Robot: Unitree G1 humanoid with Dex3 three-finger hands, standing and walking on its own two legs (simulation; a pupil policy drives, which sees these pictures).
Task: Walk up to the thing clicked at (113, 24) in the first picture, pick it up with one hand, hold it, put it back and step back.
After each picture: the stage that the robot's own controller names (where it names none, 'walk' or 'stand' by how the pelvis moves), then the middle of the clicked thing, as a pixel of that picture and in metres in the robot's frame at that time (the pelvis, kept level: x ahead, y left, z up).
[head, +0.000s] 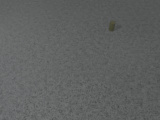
stand; (111, 26) +1.54 -0.40 -0.72
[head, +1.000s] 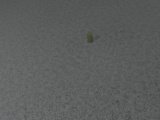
walk; (89, 37) +1.44 +0.00 -0.69
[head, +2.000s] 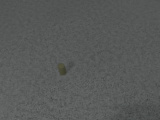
walk; (62, 69) +0.88 +0.26 -0.71
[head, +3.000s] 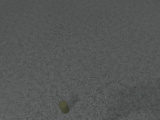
walk; (64, 107) +0.52 +0.23 -0.71
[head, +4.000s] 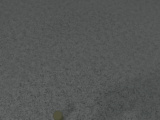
stand; (58, 117) +0.38 +0.18 -0.70
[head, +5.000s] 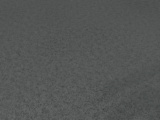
stand; out of the picture +0.33 +0.18 -0.72
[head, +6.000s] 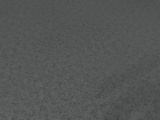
stand; out of the picture +0.32 +0.19 -0.73
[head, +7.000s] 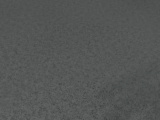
stand; out of the picture +0.33 +0.20 -0.73
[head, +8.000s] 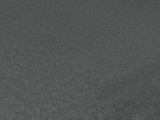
stand; out of the picture +0.32 +0.20 -0.73
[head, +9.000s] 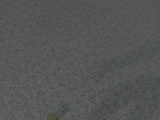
go down; (52, 119) +0.34 +0.19 -0.70
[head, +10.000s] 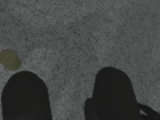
go down; (10, 60) +0.40 +0.24 -0.28
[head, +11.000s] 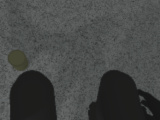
close in; (19, 61) +0.39 +0.24 -0.28
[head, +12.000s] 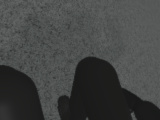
close in; out of the picture +0.37 +0.27 -0.21
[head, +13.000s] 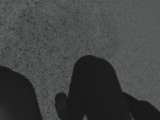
close; out of the picture +0.37 +0.28 -0.21
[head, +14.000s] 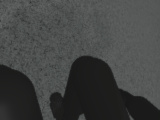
lift; out of the picture +0.36 +0.28 -0.22
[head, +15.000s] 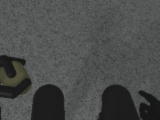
lift; (17, 79) +0.31 +0.22 -0.03
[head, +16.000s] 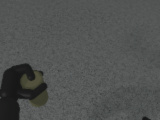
hold; (35, 89) +0.31 +0.16 +0.00
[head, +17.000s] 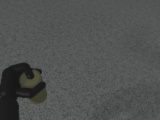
hold; (34, 87) +0.32 +0.17 -0.01
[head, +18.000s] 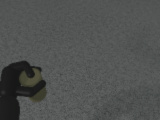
hold; (34, 85) +0.32 +0.17 +0.01
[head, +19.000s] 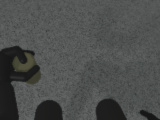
crouch; (28, 69) +0.38 +0.18 -0.08
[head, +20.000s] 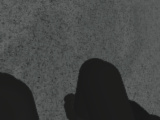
lower; out of the picture +0.37 +0.28 -0.22
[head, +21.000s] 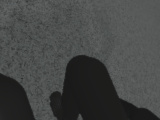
lower; out of the picture +0.38 +0.29 -0.22
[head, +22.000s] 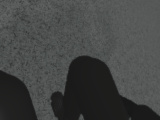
lower; out of the picture +0.38 +0.29 -0.22
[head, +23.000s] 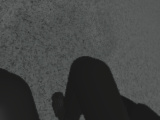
lower; out of the picture +0.37 +0.29 -0.22
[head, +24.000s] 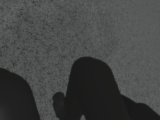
loosen; out of the picture +0.37 +0.29 -0.22
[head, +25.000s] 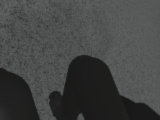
withdraw; out of the picture +0.36 +0.28 -0.22
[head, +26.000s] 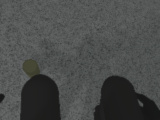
walk; (31, 69) +0.40 +0.23 -0.33
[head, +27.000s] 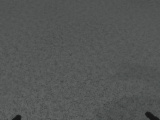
stand; out of the picture +0.32 +0.18 -0.66
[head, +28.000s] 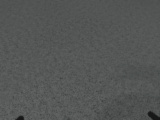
stand; out of the picture +0.34 +0.20 -0.66
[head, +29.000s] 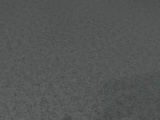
stand; out of the picture +0.34 +0.19 -0.69
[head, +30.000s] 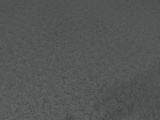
walk; out of the picture +0.35 +0.19 -0.72
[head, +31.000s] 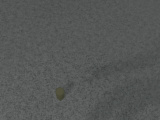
walk; (60, 93) +0.49 +0.13 -0.70
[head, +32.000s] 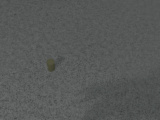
walk; (51, 65) +0.76 +0.20 -0.70
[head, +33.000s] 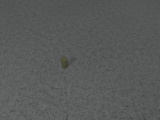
stand; (64, 62) +0.98 +0.18 -0.70
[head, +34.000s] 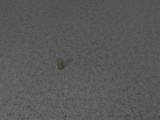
stand; (60, 64) +0.98 +0.20 -0.72
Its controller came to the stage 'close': yes
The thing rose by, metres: 0.70
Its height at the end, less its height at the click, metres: +0.00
